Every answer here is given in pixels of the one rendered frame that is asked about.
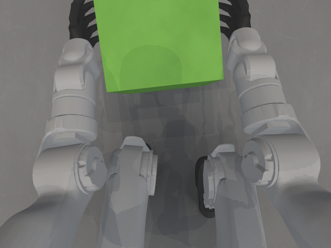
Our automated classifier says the robot left shin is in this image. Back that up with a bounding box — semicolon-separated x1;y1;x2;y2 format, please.
106;136;150;184

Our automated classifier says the carton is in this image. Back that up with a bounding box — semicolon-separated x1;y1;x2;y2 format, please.
93;0;224;94

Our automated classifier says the left robot hand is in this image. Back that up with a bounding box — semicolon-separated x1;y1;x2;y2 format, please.
68;0;99;47

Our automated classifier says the left robot thigh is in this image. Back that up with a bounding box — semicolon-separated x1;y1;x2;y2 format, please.
96;145;158;248

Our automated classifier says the left robot upper arm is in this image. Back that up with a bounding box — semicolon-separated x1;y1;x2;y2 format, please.
0;143;107;248

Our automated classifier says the left robot forearm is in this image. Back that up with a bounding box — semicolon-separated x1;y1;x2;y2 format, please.
33;38;100;186

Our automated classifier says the right robot hand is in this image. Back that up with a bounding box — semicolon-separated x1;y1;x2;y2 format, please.
219;0;251;40

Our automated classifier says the right robot forearm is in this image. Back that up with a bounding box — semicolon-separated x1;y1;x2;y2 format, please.
225;27;321;166

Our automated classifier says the right robot upper arm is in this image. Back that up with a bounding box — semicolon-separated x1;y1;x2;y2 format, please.
241;133;331;248

